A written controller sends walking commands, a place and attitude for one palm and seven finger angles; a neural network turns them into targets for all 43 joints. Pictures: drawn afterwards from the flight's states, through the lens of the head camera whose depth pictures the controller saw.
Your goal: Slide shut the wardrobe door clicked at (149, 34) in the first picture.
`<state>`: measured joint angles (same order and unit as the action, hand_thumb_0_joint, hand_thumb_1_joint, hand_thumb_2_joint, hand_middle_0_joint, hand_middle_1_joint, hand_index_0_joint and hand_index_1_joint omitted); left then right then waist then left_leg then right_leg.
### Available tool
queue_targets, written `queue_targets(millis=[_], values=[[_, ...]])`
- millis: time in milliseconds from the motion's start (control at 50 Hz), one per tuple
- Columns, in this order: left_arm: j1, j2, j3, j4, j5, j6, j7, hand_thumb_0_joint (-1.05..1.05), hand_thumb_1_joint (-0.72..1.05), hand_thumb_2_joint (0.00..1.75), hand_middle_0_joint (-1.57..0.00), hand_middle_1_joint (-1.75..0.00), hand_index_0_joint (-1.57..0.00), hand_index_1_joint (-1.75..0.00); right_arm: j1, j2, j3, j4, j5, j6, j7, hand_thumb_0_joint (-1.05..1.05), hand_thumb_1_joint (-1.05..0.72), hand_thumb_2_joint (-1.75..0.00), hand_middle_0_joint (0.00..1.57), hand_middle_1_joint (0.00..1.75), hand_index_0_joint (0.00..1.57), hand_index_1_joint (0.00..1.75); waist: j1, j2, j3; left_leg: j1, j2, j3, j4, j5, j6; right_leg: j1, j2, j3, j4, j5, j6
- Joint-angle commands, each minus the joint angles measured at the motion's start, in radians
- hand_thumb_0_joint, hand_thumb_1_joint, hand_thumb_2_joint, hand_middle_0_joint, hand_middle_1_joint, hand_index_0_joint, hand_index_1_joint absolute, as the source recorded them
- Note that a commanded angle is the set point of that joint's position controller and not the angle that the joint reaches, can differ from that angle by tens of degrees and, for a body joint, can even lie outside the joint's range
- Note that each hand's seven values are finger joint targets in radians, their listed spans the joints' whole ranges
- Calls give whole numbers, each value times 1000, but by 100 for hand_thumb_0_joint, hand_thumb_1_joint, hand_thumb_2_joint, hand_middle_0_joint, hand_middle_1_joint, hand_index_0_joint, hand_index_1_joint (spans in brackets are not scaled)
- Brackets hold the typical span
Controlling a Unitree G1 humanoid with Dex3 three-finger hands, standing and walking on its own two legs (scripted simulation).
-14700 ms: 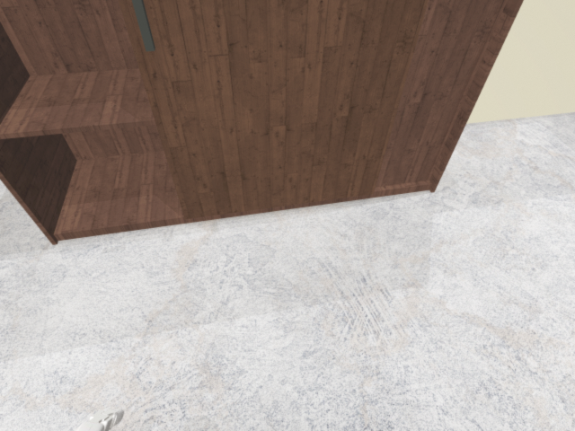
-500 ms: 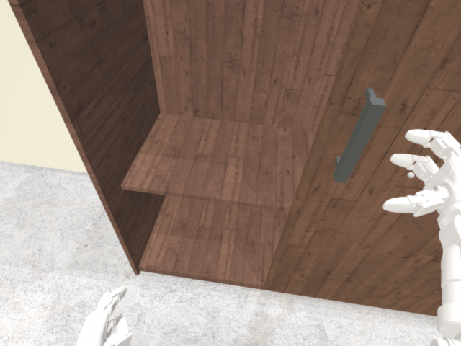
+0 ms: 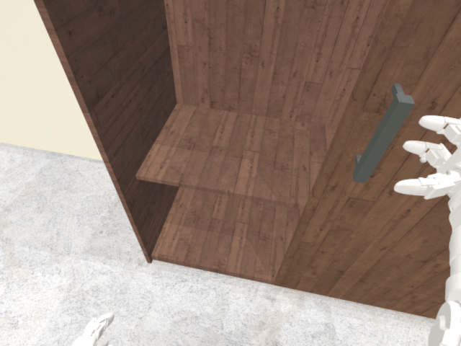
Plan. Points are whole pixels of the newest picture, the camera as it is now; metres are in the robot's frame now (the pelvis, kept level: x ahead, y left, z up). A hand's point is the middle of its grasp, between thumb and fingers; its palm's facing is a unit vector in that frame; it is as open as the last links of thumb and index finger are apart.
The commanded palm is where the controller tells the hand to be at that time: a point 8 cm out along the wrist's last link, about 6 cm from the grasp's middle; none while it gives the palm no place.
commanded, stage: move the hooked fingers beside the handle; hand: right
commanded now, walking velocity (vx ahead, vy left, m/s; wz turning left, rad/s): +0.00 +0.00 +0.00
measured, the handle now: (376, 136) +0.47 -0.21 +0.15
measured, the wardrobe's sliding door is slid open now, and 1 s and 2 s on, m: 0.56 0.56 0.56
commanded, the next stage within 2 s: feel for the door with the fingertips in 0.72 s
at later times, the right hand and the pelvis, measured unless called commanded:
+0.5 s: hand (421, 162) +0.40 -0.27 +0.16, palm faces +0.14 +0.99 +0.00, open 14.0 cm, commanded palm +0.37 -0.31 +0.15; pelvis +0.00 +0.00 +0.00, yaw +0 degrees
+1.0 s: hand (416, 165) +0.39 -0.26 +0.16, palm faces +0.14 +0.99 +0.00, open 14.0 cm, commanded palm +0.36 -0.29 +0.15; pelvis +0.01 -0.01 +0.00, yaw +0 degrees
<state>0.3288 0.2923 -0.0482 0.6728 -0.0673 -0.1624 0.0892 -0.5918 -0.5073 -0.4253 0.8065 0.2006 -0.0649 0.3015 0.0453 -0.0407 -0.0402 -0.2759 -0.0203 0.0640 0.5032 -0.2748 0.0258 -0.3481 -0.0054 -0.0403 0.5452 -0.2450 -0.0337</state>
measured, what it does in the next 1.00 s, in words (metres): stands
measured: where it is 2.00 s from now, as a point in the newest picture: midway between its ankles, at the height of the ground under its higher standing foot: outside the picture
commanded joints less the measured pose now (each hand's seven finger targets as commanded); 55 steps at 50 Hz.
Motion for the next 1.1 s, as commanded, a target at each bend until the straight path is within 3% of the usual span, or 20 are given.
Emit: queue_targets(millis=[0,100,160,200,260,280,300,340,380,500,540,580,660,700,760,840,900,960,1020,1080], values=[[-20,143,56,-133,2,-40,8,0,90,90,-20,-30,-20,-30,-384,-292,-53,-231,23,-86,10,0,50,-30,30,120,30,120,-13,-23,-291,7,5,-39,-54,275,1,207,-3,72,-46,226,-14],[-25,146,60,-154,-1,-26,5,0,90,90,-20,-30,-20,-30,-284,-332,-105,-243,27,-64,12,0,50,-30,30,120,30,120,-32,-12,-264,21,7,-39,-50,284,-2,171,-3,59,-51,219,-17],[-25,145,57,-147,-2,-23,11,0,90,90,-20,-30,-20,-30,-378,-311,-70,-262,25,-66,11,0,50,-30,30,120,30,120,-3,-35,-224,-33,4,-37,-62,215,-3,173,-5,68,-56,164,-16],[-20,149,60,-141,0,-24,17,0,90,90,-20,-30,-20,-30,-403,-344,-94,-270,26,-80,5,0,50,-30,30,120,30,120,2,-15,-253,-23,4,-44,-64,208,-5,181,-5,67,-51,154,-19],[-25,139,55,-138,1,-33,19,0,90,90,-20,-30,-20,-30,-458,-282,-28,-306,17,-98,8,0,50,-30,30,120,30,120,11,-105,-277,-51,4,-37,-57,198,3,237,-7,83,-51,175,-10],[-24,137,56,-134,2,-35,19,0,90,90,-20,-30,-20,-30,-459,-255,-10,-305,22,-99,7,0,50,-30,30,120,30,120,17,-75,-279,-47,5,-41,-62,210,2,243,-8,80,-43,183,-15],[-17,145,58,-127,2,-34,20,0,90,90,-20,-30,-20,-30,-412,-296,-56,-258,26,-90,3,0,50,-30,30,120,30,120,4,-43,-277,-39,4,-40,-61,204,1,223,-8,83,-46,169,-14],[-22,144,55,-125,-2,-34,20,0,90,90,-20,-30,-20,-30,-411,-259,-24,-234,29,-79,9,0,50,-30,30,120,30,120,8,-35,-262,-47,5,-35,-60,204,1,217,-7,84,-51,164,-12],[-20,149,52,-120,-4,-25,20,0,90,90,-20,-30,-20,-30,-391,-275,-33,-178,26,-62,5,0,50,-30,30,120,30,120,8,0,-217,-48,9,-36,-65,198,0,177,-7,77,-50,147,-15],[-32,141,55,-149,1,-21,11,0,90,90,-20,-30,-20,-30,-392,-291,-54,-279,21,-88,-13,0,50,-30,30,120,30,120,-11,-41,-309,-14,8,-38,-43,257,3,229,-7,81,-38,228,-11],[-35,140,51,-142,-2,-20,13,0,90,90,-20,-30,-20,-30,-413,-278,-43,-257,26,-84,-11,0,50,-30,30,120,30,120,1,-34,-265,-31,8,-36,-47,245,1,210,-8,82,-43,204,-10],[-32,145,51,-141,1,-17,15,0,90,90,-20,-30,-20,-30,-395,-308,-66,-245,22,-80,-13,0,50,-30,30,120,30,120,-8,-18,-264,-17,9,-37,-47,245,2,192,-9,78,-42,204,-12],[-39,140,52,-150,-2,-19,15,0,90,90,-20,-30,-20,-30,-407,-261,-21,-274,17,-75,-5,0,50,-30,30,120,30,120,-1,-70,-271,-40,8,-34,-46,241,4,229,-8,85,-44,218,-8],[-33,142,56,-149,1,-17,15,0,90,90,-20,-30,-20,-30,-374,-290,-58,-295,27,-76,-7,0,50,-30,30,120,30,120,-10,-30,-310,-3,7,-34,-42,284,3,232,-9,82,-37,257,-10],[-48,134,55,-153,-2,-23,11,0,90,90,-20,-30,-20,-30,-373,-223,-7,-356,33,-69,-5,0,50,-30,30,120,30,120,-7,-89,-292,-36,7,-26,-42,271,6,273,-14,98,-43,288,2],[-56,137,56,-150,-4,-21,12,0,90,90,-20,-30,-20,-30,-312,-202,-14,-347,47,-31,-22,0,50,-30,30,120,30,120,-15,-2,-256,-26,6,-20,-53,246,2,233,-13,96,-59,233,-3],[-66,133,53,-151,-4,-20,11,0,90,90,-20,-30,-20,-30,-310,-193,-5,-375,38,-15,-42,0,50,-30,30,120,30,120,-14,-9,-247,-17,8,-24,-56,249,3,225,-11,89,-60,228,-5],[-82,123,54,-153,-3,-25,11,0,90,90,-20,-30,-20,-30,-359,-158,29,-453,30,-24,-66,0,50,-30,30,120,30,120,-10,-68,-260,-40,9,-24,-58,215,5,270,-13,102,-65,220,2],[-89,118,54,-151,2,-31,8,0,90,90,-20,-30,-20,-30,-330,-129,34,-485,34,-31,-92,0,50,-30,30,120,30,120,-20,-42,-288,-18,7,-24,-58,228,6,290,-15,106,-66,238,3],[-99,120,48,-136,-1,-25,10,0,90,90,-20,-30,-20,-30,-318,-136,25,-423,30,-11,-110,0,50,-30,30,120,30,120,-20,24,-208,-14,10,-25,-74,200,5,224,-14,96,-80,175,-2]])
